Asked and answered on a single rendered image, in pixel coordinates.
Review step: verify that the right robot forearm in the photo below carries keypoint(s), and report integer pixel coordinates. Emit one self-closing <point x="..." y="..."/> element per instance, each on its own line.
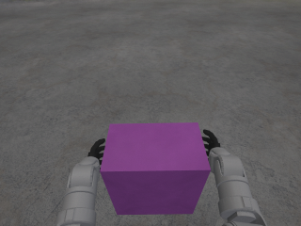
<point x="235" y="199"/>

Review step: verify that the carton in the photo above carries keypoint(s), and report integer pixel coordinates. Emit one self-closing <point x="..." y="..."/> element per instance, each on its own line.
<point x="154" y="168"/>

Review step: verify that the robot left hand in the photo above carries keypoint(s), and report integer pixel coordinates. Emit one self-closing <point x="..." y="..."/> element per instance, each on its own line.
<point x="96" y="148"/>

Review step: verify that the robot right hand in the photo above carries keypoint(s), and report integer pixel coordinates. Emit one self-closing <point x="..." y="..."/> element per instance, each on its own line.
<point x="211" y="139"/>

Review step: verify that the left robot forearm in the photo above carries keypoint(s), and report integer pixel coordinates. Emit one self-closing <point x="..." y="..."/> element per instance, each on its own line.
<point x="78" y="207"/>

